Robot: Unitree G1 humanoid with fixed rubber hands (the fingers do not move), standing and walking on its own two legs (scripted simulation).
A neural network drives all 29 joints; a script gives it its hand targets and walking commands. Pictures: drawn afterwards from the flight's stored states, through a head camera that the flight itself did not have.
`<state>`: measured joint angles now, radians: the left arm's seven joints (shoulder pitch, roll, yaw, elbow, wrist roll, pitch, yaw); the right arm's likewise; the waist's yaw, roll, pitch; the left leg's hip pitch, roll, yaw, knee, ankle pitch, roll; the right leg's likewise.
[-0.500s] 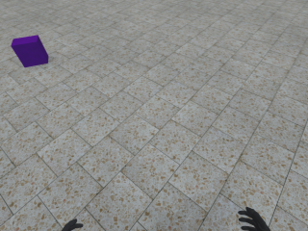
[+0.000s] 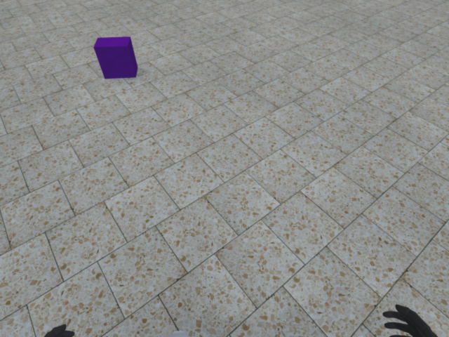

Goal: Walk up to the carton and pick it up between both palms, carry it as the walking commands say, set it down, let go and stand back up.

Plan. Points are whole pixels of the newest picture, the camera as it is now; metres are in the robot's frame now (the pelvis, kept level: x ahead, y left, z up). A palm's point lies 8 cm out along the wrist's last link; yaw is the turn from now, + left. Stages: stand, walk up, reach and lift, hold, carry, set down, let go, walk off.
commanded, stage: walk up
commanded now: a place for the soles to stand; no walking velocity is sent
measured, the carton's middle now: (117, 58) +2.18 +0.91 -0.63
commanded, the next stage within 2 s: none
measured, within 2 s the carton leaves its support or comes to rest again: neither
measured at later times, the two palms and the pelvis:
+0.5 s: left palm (56, 233) +0.34 +0.40 -0.08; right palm (354, 245) +0.33 -0.25 -0.08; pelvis +0.24 +0.06 +0.00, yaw +5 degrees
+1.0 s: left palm (43, 163) +0.55 +0.52 -0.09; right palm (276, 139) +0.64 -0.12 -0.07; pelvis +0.51 +0.18 +0.01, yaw +13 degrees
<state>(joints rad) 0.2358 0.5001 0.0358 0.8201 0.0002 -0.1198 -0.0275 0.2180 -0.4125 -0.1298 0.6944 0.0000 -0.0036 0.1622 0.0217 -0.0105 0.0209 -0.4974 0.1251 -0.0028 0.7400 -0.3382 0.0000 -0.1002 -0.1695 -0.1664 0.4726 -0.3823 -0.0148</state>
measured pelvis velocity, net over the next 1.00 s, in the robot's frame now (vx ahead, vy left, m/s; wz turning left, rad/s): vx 0.51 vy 0.18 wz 0.23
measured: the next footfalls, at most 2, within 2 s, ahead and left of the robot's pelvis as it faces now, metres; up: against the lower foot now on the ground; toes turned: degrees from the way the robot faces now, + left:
left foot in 0.04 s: +0.13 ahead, +0.17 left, +0.00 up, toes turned +5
right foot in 0.44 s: +0.35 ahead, -0.07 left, +0.00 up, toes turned +0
